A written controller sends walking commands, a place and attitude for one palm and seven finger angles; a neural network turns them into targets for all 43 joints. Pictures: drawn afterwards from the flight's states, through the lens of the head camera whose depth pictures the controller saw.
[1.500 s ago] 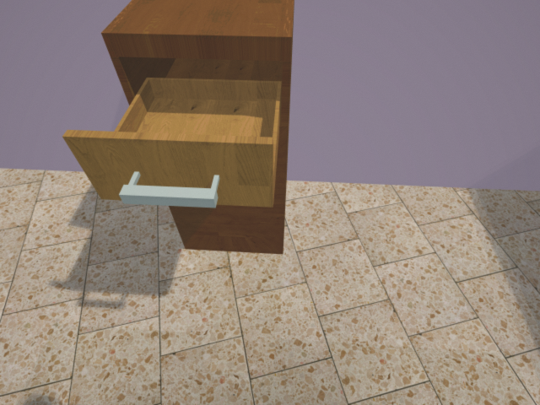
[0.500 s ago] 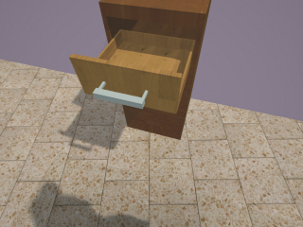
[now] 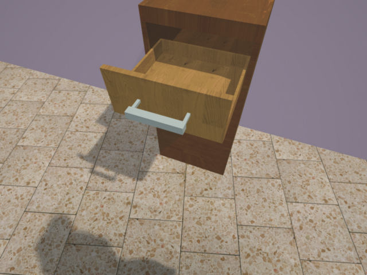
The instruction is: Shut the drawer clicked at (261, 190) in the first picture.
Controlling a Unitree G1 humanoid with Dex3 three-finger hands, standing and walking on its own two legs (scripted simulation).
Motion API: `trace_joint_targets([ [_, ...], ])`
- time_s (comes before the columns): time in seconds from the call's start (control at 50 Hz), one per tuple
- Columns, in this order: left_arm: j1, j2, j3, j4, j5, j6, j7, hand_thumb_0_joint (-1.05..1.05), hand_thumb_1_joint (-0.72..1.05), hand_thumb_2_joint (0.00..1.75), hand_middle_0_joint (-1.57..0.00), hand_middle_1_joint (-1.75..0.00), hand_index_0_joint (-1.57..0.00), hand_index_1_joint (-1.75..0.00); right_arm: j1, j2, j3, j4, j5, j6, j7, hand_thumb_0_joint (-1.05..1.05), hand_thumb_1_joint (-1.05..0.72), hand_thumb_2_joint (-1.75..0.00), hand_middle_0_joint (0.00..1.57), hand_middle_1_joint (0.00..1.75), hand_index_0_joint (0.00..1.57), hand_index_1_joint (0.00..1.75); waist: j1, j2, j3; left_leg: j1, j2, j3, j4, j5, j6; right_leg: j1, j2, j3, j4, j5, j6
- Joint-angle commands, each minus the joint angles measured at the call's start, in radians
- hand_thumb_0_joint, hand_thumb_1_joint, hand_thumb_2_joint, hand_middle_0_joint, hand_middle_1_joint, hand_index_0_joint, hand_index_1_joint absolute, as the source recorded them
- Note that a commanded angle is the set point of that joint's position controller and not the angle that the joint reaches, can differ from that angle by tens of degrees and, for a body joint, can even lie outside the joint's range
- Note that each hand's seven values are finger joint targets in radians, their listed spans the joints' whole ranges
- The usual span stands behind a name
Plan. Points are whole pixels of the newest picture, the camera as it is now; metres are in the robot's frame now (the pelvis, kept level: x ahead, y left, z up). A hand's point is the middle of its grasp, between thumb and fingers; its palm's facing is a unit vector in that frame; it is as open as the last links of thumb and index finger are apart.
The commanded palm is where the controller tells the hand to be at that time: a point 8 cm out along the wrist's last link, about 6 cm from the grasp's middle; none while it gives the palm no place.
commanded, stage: look at it before walking up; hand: left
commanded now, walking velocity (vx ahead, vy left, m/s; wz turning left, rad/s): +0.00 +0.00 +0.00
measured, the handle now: (158, 114) +0.53 +0.11 +0.01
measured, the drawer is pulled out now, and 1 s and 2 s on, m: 0.30 0.30 0.30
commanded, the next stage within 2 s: turn to face it in 0.44 s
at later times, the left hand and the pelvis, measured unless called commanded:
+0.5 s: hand out of the picture +0.05 +0.19 -0.17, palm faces +0.02 -0.97 -0.24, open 7.3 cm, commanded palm none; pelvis +0.00 -0.01 +0.00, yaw -1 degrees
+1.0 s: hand out of the picture +0.06 +0.19 -0.18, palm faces -0.09 -0.97 -0.25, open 7.3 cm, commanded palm none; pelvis -0.02 +0.00 -0.01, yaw -8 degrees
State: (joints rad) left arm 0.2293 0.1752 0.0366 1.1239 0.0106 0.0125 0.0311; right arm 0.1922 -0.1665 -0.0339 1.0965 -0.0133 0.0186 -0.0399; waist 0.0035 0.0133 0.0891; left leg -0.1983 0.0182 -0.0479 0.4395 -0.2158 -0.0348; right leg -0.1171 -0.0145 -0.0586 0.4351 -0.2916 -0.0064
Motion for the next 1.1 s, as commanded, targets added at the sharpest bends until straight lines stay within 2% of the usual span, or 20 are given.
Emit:
trace_joint_targets([
  [0.0, 0.027, 0.124, 0.021, -0.037, -0.001, -0.02, 0.003, 0.0, 0.9, 0.9, -0.2, -0.3, -0.2, -0.3, 0.06, -0.105, -0.017, -0.023, 0.003, -0.016, -0.002, 0.0, -0.9, -0.9, 0.2, 0.3, 0.2, 0.3, -0.014, -0.019, -0.028, 0.063, 0.074, -0.025, -0.06, 0.19, 0.036, -0.045, -0.094, 0.077, -0.119, 0.193, -0.028],
  [0.2, 0.019, 0.141, 0.025, -0.036, -0.002, -0.025, 0.001, 0.0, 0.9, 0.9, -0.2, -0.3, -0.2, -0.3, 0.055, -0.125, -0.016, -0.01, 0.002, -0.023, -0.003, 0.0, -0.9, -0.9, 0.2, 0.3, 0.2, 0.3, -0.009, -0.025, -0.032, 0.066, 0.08, -0.018, -0.082, 0.172, 0.035, -0.023, -0.089, 0.085, -0.146, 0.179, -0.03],
  [0.32, 0.006, 0.158, 0.029, -0.046, -0.003, -0.027, 0.0, 0.0, 0.9, 0.9, -0.2, -0.3, -0.2, -0.3, 0.054, -0.132, -0.017, -0.006, 0.001, -0.026, -0.003, 0.0, -0.9, -0.9, 0.2, 0.3, 0.2, 0.3, -0.008, -0.004, -0.05, 0.067, 0.082, -0.015, -0.079, 0.209, 0.032, 0.002, -0.091, 0.088, -0.135, 0.241, -0.033],
  [0.38, 0.01, 0.165, 0.03, -0.051, -0.003, -0.028, 0.0, 0.0, 0.9, 0.9, -0.2, -0.3, -0.2, -0.3, 0.049, -0.136, -0.018, -0.008, 0.002, -0.027, -0.004, 0.0, -0.9, -0.9, 0.2, 0.3, 0.2, 0.3, -0.002, -0.025, -0.036, 0.068, 0.083, -0.014, -0.079, 0.205, 0.034, -0.005, -0.088, 0.088, -0.14, 0.245, -0.033],
  [0.44, -0.003, 0.167, 0.031, -0.055, -0.004, -0.028, 0.0, 0.0, 0.9, 0.9, -0.2, -0.3, -0.2, -0.3, 0.055, -0.14, -0.016, -0.006, 0.0, -0.027, -0.003, 0.0, -0.9, -0.9, 0.2, 0.3, 0.2, 0.3, -0.007, -0.015, -0.053, 0.063, 0.084, -0.016, -0.077, 0.228, 0.031, 0.015, -0.091, 0.087, -0.131, 0.278, -0.034],
  [0.52, -0.012, 0.173, 0.03, -0.057, -0.004, -0.026, -0.001, 0.0, 0.9, 0.9, -0.2, -0.3, -0.2, -0.3, 0.049, -0.142, -0.016, -0.007, 0.0, -0.024, -0.002, 0.0, -0.9, -0.9, 0.2, 0.3, 0.2, 0.3, -0.007, -0.013, -0.038, 0.057, 0.084, -0.011, -0.08, 0.205, 0.028, 0.007, -0.092, 0.088, -0.14, 0.255, -0.032],
  [0.58, 0.004, 0.141, 0.031, -0.062, -0.002, -0.013, 0.001, 0.0, 0.9, 0.9, -0.2, -0.3, -0.2, -0.3, 0.079, -0.102, -0.015, -0.006, -0.002, -0.017, -0.007, 0.0, -0.9, -0.9, 0.2, 0.3, 0.2, 0.3, -0.009, -0.015, -0.047, 0.069, 0.093, 0.019, -0.043, 0.21, 0.022, -0.015, -0.087, 0.109, -0.109, 0.305, -0.032],
  [0.66, -0.004, 0.166, 0.053, -0.088, 0.001, 0.005, -0.006, 0.0, 0.9, 0.9, -0.2, -0.3, -0.2, -0.3, 0.075, -0.13, -0.031, -0.036, -0.002, -0.007, -0.013, 0.0, -0.9, -0.9, 0.2, 0.3, 0.2, 0.3, -0.012, -0.02, -0.054, 0.029, 0.104, 0.042, 0.014, 0.17, 0.021, -0.038, -0.089, 0.149, -0.048, 0.337, -0.048],
  [0.78, -0.009, 0.158, 0.07, -0.14, 0.009, 0.019, -0.016, 0.0, 0.9, 0.9, -0.2, -0.3, -0.2, -0.3, 0.049, -0.151, -0.054, -0.088, -0.004, -0.005, -0.02, 0.0, -0.9, -0.9, 0.2, 0.3, 0.2, 0.3, -0.009, 0.01, -0.06, 0.017, 0.152, 0.02, 0.024, 0.118, 0.053, -0.114, -0.044, 0.173, 0.038, 0.282, -0.045],
  [0.84, -0.016, 0.157, 0.074, -0.166, 0.012, 0.026, -0.022, 0.0, 0.9, 0.9, -0.2, -0.3, -0.2, -0.3, 0.038, -0.173, -0.063, -0.111, -0.006, -0.004, -0.02, 0.0, -0.9, -0.9, 0.2, 0.3, 0.2, 0.3, -0.009, 0.064, -0.06, -0.013, 0.186, -0.013, -0.006, 0.045, 0.076, -0.149, -0.02, 0.17, 0.089, 0.2, -0.038],
  [0.86, -0.013, 0.155, 0.075, -0.171, 0.013, 0.026, -0.024, 0.0, 0.9, 0.9, -0.2, -0.3, -0.2, -0.3, 0.03, -0.175, -0.065, -0.12, -0.007, -0.004, -0.02, 0.0, -0.9, -0.9, 0.2, 0.3, 0.2, 0.3, -0.003, 0.069, -0.061, -0.027, 0.19, -0.015, -0.007, 0.022, 0.079, -0.151, -0.017, 0.174, 0.096, 0.185, -0.038],
  [0.88, -0.007, 0.152, 0.074, -0.173, 0.014, 0.025, -0.024, 0.0, 0.9, 0.9, -0.2, -0.3, -0.2, -0.3, 0.023, -0.172, -0.066, -0.126, -0.006, -0.004, -0.019, 0.0, -0.9, -0.9, 0.2, 0.3, 0.2, 0.3, 0.001, 0.039, -0.071, -0.032, 0.193, -0.015, -0.001, 0.002, 0.083, -0.145, -0.012, 0.18, 0.101, 0.173, -0.039],
  [0.92, 0.001, 0.171, 0.078, -0.182, 0.018, 0.023, -0.025, 0.0, 0.9, 0.9, -0.2, -0.3, -0.2, -0.3, 0.002, -0.166, -0.068, -0.144, -0.006, -0.003, -0.017, 0.0, -0.9, -0.9, 0.2, 0.3, 0.2, 0.3, 0.01, 0.01, -0.078, -0.062, 0.155, 0.03, 0.052, -0.035, 0.063, -0.138, -0.048, 0.235, 0.055, 0.198, -0.051],
  [0.96, 0.011, 0.217, 0.085, -0.179, 0.021, 0.017, -0.021, 0.0, 0.9, 0.9, -0.2, -0.3, -0.2, -0.3, -0.01, -0.119, -0.06, -0.16, 0.0, 0.0, -0.012, 0.0, -0.9, -0.9, 0.2, 0.3, 0.2, 0.3, 0.016, -0.165, -0.092, -0.111, 0.043, 0.116, 0.206, -0.108, 0.016, -0.093, -0.163, 0.389, -0.063, 0.274, -0.106],
  [0.98, 0.03, 0.227, 0.087, -0.173, 0.019, 0.015, -0.015, 0.0, 0.9, 0.9, -0.2, -0.3, -0.2, -0.3, -0.034, -0.099, -0.054, -0.169, 0.002, 0.002, -0.008, 0.0, -0.9, -0.9, 0.2, 0.3, 0.2, 0.3, 0.033, -0.224, -0.08, -0.163, 0.002, 0.109, 0.304, -0.227, 0.005, -0.061, -0.211, 0.449, -0.108, 0.344, -0.158],
  [1.0, 0.025, 0.228, 0.088, -0.171, 0.019, 0.017, -0.01, 0.0, 0.9, 0.9, -0.2, -0.3, -0.2, -0.3, -0.039, -0.105, -0.054, -0.167, 0.004, 0.002, -0.01, 0.0, -0.9, -0.9, 0.2, 0.3, 0.2, 0.3, 0.033, -0.212, -0.074, -0.198, 0.008, 0.072, 0.379, -0.294, 0.005, -0.036, -0.24, 0.466, -0.102, 0.436, -0.205],
  [1.02, -0.003, 0.22, 0.089, -0.175, 0.022, 0.017, -0.007, 0.0, 0.9, 0.9, -0.2, -0.3, -0.2, -0.3, -0.021, -0.103, -0.053, -0.161, 0.008, -0.002, -0.013, 0.0, -0.9, -0.9, 0.2, 0.3, 0.2, 0.3, 0.017, -0.208, -0.084, -0.211, 0.013, 0.049, 0.38, -0.307, 0.004, 0.008, -0.234, 0.443, -0.054, 0.576, -0.222],
  [1.04, -0.02, 0.211, 0.088, -0.183, 0.022, 0.018, -0.004, 0.0, 0.9, 0.9, -0.2, -0.3, -0.2, -0.3, -0.001, -0.101, -0.05, -0.157, 0.014, -0.006, -0.015, 0.0, -0.9, -0.9, 0.2, 0.3, 0.2, 0.3, 0.003, -0.187, -0.105, -0.189, 0.022, 0.032, 0.304, -0.3, 0.006, 0.032, -0.227, 0.423, -0.009, 0.671, -0.217],
  [1.06, -0.042, 0.209, 0.086, -0.187, 0.019, 0.018, -0.002, 0.0, 0.9, 0.9, -0.2, -0.3, -0.2, -0.3, 0.026, -0.098, -0.045, -0.147, 0.017, -0.01, -0.016, 0.0, -0.9, -0.9, 0.2, 0.3, 0.2, 0.3, -0.016, -0.174, -0.124, -0.12, 0.026, 0.035, 0.168, -0.227, 0.005, 0.023, -0.203, 0.393, 0.033, 0.692, -0.187],
  [1.08, -0.061, 0.194, 0.081, -0.192, 0.009, 0.019, -0.002, 0.0, 0.9, 0.9, -0.2, -0.3, -0.2, -0.3, 0.061, -0.094, -0.045, -0.127, 0.015, -0.018, -0.015, 0.0, -0.9, -0.9, 0.2, 0.3, 0.2, 0.3, -0.036, -0.146, -0.145, 0.017, 0.037, 0.043, 0.005, -0.032, 0.008, -0.043, -0.155, 0.353, 0.079, 0.622, -0.133],
])
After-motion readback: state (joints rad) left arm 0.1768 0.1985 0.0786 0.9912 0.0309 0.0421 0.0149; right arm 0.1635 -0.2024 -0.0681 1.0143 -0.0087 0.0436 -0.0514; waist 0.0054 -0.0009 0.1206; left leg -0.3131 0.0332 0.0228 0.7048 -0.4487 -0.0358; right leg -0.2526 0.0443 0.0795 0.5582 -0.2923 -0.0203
